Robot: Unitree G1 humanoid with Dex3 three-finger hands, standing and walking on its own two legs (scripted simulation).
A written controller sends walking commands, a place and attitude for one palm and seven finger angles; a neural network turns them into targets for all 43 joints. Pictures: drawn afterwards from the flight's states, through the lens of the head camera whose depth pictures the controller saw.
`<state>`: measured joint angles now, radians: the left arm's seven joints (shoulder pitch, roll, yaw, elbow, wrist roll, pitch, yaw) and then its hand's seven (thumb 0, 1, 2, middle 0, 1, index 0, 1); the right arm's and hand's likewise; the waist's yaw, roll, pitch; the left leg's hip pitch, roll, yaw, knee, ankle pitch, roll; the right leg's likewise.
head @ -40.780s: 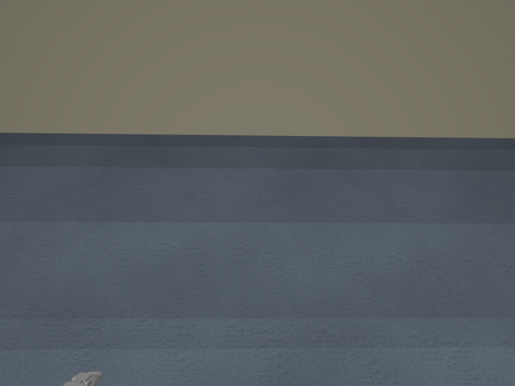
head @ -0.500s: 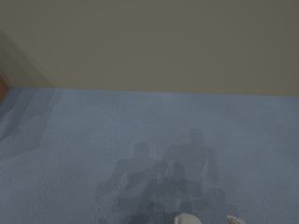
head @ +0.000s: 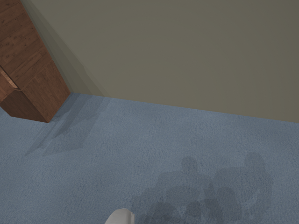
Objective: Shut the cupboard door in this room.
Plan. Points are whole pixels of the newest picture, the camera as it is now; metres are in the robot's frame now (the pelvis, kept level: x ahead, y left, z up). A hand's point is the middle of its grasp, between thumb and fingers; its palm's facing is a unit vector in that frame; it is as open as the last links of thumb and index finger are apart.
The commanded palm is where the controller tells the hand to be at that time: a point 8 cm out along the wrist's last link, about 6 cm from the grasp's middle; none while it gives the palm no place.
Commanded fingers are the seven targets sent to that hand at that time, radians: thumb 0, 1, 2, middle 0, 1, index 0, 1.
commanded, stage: walk to a spot facing it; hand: left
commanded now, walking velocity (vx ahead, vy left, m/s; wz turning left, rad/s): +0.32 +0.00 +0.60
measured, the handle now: out of the picture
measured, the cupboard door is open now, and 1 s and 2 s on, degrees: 88 88 88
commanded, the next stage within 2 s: turn to face it in 1.52 s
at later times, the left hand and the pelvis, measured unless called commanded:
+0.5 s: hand out of the picture +0.14 +0.25 -0.19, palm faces +0.33 -0.92 -0.20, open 7.4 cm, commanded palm none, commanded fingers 0.00 0.90 0.90 -0.20 -0.30 -0.20 -0.30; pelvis +0.19 +0.07 -0.01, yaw +15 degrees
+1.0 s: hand (90, 149) +0.42 +0.27 -0.17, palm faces +0.42 -0.88 -0.22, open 7.3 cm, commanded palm none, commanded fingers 0.00 0.90 0.90 -0.20 -0.30 -0.20 -0.30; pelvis +0.41 +0.07 -0.01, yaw +24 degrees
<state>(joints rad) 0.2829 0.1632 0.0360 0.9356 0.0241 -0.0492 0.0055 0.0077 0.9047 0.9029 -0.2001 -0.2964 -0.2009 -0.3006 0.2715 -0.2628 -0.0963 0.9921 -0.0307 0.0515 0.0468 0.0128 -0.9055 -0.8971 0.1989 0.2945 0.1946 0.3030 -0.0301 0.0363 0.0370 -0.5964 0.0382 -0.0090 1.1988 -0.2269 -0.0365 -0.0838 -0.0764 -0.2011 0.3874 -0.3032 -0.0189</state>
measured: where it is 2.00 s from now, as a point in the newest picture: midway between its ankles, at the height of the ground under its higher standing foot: (124, 155)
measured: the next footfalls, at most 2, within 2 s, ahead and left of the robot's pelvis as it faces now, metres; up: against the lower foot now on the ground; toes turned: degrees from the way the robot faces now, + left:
left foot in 0.32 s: +0.21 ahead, +0.14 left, +0.00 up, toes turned +18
right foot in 0.80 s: +0.52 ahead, +0.00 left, +0.00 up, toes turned +11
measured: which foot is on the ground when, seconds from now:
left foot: up 0.00-0.30, down 0.32-0.80, up 0.82-1.00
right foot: down 0.00-0.30, up 0.32-0.78, down 0.80-1.00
